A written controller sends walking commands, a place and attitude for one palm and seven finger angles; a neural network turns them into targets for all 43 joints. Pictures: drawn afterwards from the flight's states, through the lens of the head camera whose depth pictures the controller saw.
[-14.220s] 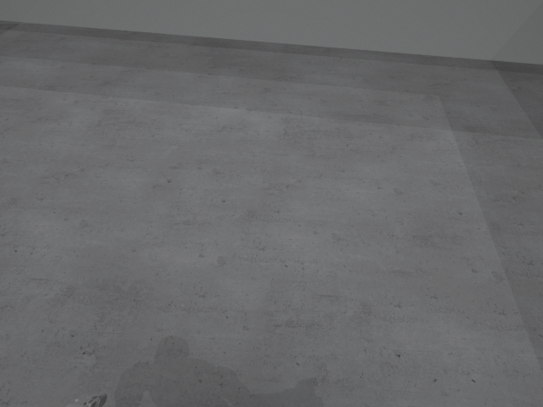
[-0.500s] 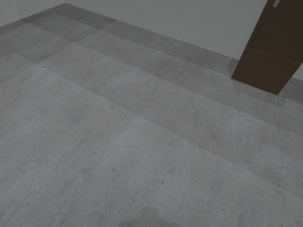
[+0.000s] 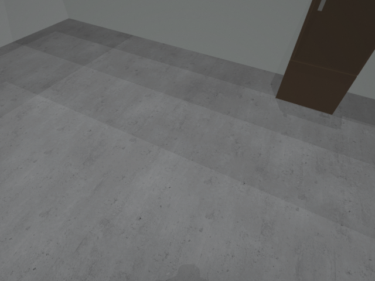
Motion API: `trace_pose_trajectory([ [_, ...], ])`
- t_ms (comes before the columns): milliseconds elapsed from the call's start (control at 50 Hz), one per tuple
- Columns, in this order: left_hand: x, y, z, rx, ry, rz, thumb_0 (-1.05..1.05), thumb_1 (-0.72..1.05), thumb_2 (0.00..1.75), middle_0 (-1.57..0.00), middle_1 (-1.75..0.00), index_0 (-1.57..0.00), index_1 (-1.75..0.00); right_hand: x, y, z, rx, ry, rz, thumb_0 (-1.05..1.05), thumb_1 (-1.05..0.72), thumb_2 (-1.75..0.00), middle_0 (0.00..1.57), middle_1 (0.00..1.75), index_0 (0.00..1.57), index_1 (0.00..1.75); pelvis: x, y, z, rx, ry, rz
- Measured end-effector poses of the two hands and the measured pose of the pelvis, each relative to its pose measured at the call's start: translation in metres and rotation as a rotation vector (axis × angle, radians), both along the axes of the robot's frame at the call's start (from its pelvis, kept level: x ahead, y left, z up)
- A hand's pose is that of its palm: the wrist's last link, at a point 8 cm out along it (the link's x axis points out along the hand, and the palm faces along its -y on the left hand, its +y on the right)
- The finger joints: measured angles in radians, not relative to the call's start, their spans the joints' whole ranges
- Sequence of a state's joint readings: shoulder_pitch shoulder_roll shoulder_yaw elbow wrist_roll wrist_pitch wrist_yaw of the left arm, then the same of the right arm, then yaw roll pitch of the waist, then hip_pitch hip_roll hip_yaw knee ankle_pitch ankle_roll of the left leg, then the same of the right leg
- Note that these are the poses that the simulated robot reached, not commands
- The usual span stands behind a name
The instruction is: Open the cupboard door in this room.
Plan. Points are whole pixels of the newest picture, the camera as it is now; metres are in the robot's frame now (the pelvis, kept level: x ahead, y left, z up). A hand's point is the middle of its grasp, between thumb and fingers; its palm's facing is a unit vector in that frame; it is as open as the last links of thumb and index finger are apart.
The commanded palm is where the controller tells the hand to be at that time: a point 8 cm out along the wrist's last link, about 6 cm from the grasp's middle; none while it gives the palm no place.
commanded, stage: stand and wait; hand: left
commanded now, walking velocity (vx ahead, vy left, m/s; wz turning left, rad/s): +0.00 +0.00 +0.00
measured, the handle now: out of the picture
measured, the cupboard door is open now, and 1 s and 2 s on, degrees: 0 0 0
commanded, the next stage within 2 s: turn or walk to find it in 0.20 s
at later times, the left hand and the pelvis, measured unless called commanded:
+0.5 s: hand out of the picture +0.00 +0.18 -0.19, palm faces +0.13 -0.97 -0.19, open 7.4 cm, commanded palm none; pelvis -0.01 +0.00 -0.01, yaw +4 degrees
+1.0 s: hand out of the picture +0.03 +0.16 -0.16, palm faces +0.21 -0.94 -0.27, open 7.4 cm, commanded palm none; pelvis +0.00 -0.04 -0.01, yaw +11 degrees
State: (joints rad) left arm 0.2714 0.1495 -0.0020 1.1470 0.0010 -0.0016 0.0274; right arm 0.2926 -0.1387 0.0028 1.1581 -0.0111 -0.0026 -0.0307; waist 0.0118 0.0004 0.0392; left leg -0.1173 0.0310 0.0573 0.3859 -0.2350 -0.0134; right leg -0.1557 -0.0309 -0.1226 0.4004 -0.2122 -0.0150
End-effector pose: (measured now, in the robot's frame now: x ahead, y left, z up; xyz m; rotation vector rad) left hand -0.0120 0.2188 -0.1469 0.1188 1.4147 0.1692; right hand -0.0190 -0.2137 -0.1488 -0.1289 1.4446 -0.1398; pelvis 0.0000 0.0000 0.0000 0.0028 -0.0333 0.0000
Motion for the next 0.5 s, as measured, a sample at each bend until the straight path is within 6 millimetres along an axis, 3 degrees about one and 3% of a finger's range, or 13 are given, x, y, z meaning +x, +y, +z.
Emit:
trace_pose_trajectory([
  [120, 0.007, -0.001, 0.0, 0.0, -0.013, -0.011, 0.01, 0.91, 0.9, -0.2, -0.3, -0.2, -0.3, -0.017, 0.006, -0.001, 0.014, 0.031, -0.026, 0.01, -0.91, -0.9, 0.2, 0.3, 0.2, 0.3, 0.0, 0.0, 0.0, 0.0, 0.001, -0.005],
  [240, 0.008, -0.001, 0.0, 0.003, -0.015, -0.014, 0.01, 0.91, 0.9, -0.2, -0.3, -0.2, -0.3, -0.019, 0.007, -0.001, 0.014, 0.03, -0.035, 0.01, -0.91, -0.9, 0.2, 0.3, 0.2, 0.3, 0.001, 0.0, 0.0, 0.0, 0.001, -0.007],
  [380, 0.005, 0.001, -0.003, 0.01, -0.019, 0.023, 0.01, 0.91, 0.9, -0.2, -0.3, -0.2, -0.3, -0.007, 0.003, -0.003, 0.01, 0.025, -0.006, 0.01, -0.91, -0.9, 0.2, 0.3, 0.2, 0.3, -0.002, -0.001, -0.004, 0.0, 0.013, 0.024],
  [500, -0.001, 0.009, -0.01, 0.015, -0.034, 0.077, 0.01, 0.91, 0.9, -0.2, -0.3, -0.2, -0.3, 0.016, -0.003, -0.007, -0.012, 0.003, 0.047, 0.01, -0.91, -0.9, 0.2, 0.3, 0.2, 0.3, -0.005, 0.003, -0.011, -0.015, 0.028, 0.068],
])
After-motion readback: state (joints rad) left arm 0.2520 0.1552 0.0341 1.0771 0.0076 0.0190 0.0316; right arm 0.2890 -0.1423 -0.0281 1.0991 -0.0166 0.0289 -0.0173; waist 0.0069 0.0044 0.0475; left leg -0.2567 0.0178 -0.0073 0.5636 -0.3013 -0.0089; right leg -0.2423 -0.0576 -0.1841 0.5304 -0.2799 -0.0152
